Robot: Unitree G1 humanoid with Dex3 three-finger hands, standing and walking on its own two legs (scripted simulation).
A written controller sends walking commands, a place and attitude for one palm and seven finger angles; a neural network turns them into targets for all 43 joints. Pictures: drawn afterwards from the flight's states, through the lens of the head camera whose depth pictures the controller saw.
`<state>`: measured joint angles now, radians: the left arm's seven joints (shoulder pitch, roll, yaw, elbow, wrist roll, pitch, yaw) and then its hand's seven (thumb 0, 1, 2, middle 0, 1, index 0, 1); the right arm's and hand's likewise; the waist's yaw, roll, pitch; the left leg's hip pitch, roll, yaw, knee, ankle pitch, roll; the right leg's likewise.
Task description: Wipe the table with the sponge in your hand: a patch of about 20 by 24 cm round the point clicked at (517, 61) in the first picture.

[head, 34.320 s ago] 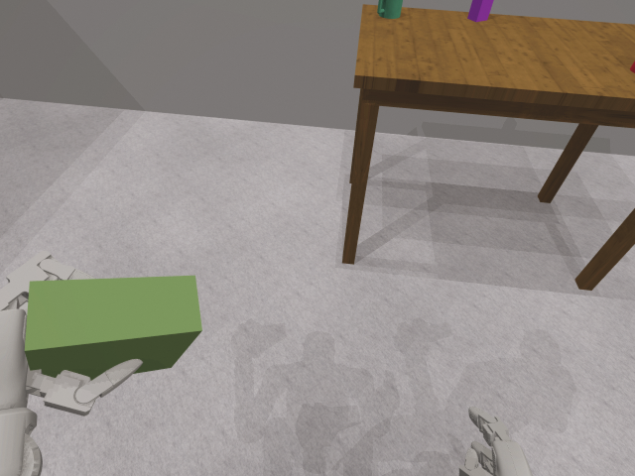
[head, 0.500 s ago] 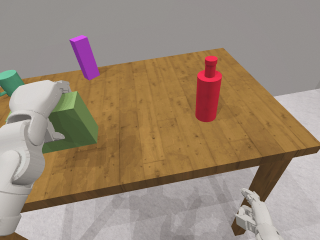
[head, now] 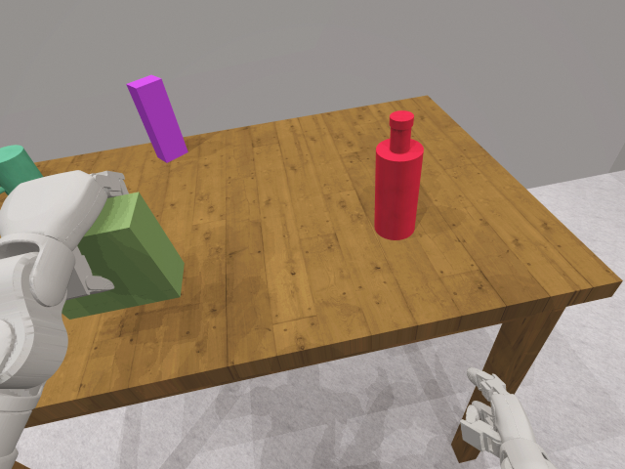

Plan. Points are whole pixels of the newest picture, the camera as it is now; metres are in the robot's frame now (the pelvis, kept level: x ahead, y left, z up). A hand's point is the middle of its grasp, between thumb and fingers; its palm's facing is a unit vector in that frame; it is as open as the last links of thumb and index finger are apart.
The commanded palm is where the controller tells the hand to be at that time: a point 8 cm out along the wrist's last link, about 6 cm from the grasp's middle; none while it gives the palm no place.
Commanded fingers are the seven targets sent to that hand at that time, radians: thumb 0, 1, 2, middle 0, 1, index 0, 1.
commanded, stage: bring the sponge back beside the body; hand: left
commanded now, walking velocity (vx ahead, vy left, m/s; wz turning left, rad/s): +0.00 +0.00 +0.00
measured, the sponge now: (111, 270) +0.26 +0.30 +0.16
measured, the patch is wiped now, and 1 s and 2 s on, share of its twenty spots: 1.00 1.00 1.00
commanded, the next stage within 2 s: step back with the hand held close in 1.36 s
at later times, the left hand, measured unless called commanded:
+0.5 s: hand (65, 267) +0.22 +0.30 +0.22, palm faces +0.21 -0.07 -0.98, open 9.9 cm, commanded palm +0.17 +0.30 +0.29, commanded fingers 0.00 0.10 1.30 -1.20 -1.60 -1.20 -1.60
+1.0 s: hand (45, 311) +0.17 +0.29 +0.20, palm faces +0.22 -0.10 -0.97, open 9.9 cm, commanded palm +0.12 +0.29 +0.28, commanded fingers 0.00 0.10 1.30 -1.20 -1.60 -1.20 -1.60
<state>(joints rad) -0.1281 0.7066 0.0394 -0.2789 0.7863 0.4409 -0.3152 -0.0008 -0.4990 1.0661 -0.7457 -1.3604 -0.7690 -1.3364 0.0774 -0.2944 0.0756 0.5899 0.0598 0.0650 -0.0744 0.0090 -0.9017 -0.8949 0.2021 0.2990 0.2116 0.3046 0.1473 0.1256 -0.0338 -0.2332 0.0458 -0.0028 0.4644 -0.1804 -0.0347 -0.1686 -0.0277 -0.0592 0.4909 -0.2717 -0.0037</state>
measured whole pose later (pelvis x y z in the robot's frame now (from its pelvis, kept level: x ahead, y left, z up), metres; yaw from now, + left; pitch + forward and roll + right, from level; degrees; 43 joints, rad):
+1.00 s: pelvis -0.03 +0.01 +0.00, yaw -1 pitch -7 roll +0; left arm 0.16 0.69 0.10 -0.53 0.71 0.43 -0.20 0.00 -0.50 1.07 -0.75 -1.36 -0.77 -1.33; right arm 0.06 -0.26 0.07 0.60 0.05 0.05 -0.10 0.01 -0.90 -0.89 0.20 0.30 0.17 0.28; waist 0.18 0.12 -0.01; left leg -0.21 0.05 0.01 0.50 -0.17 -0.03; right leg -0.15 -0.02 -0.04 0.51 -0.25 0.00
